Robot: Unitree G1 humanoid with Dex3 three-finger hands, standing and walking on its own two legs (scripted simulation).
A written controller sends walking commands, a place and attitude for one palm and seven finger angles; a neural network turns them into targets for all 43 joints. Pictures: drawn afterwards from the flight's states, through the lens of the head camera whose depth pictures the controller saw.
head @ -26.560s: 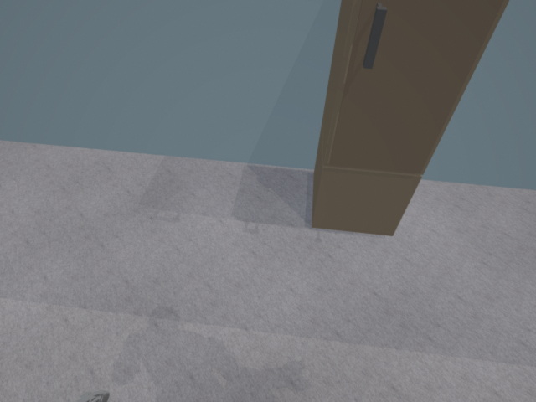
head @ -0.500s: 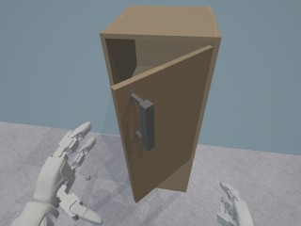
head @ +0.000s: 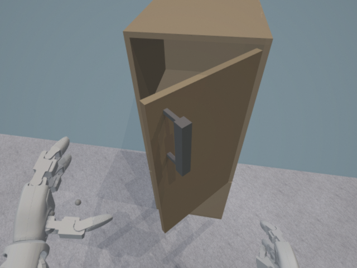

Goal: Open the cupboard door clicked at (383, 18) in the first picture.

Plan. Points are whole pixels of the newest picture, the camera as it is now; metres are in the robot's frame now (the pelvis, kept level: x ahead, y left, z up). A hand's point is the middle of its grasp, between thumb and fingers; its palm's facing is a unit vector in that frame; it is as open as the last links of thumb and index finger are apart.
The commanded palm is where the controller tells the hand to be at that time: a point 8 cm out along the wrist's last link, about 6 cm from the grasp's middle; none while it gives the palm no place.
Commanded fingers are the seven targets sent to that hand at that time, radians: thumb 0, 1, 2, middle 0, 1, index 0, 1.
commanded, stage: draw the hand back to the body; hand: left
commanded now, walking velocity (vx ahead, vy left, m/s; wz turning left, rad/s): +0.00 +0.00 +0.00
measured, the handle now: (176, 143) +0.33 +0.05 +0.14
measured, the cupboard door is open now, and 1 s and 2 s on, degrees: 49 49 49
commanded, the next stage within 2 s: step back with the hand held close in 0.80 s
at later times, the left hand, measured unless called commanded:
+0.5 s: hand (49, 176) +0.22 +0.26 +0.16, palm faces +0.45 -0.80 -0.40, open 8.3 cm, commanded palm +0.17 +0.30 +0.17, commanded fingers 0.00 0.90 0.90 -0.20 -0.30 -0.20 -0.30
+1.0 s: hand (52, 174) +0.22 +0.25 +0.16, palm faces +0.43 -0.80 -0.42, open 7.4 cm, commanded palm +0.16 +0.29 +0.18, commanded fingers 0.00 0.90 0.90 -0.20 -0.30 -0.20 -0.30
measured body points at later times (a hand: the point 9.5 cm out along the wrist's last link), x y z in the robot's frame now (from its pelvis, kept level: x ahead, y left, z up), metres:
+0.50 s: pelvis +0.03 +0.00 +0.01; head +0.01 -0.02 +0.45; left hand +0.19 +0.30 +0.18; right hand +0.22 -0.22 -0.08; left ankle +0.00 +0.09 -0.74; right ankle +0.00 -0.10 -0.74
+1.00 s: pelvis +0.02 -0.01 +0.01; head +0.01 -0.03 +0.46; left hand +0.19 +0.29 +0.19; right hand +0.21 -0.23 -0.08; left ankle +0.00 +0.09 -0.74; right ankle +0.00 -0.10 -0.74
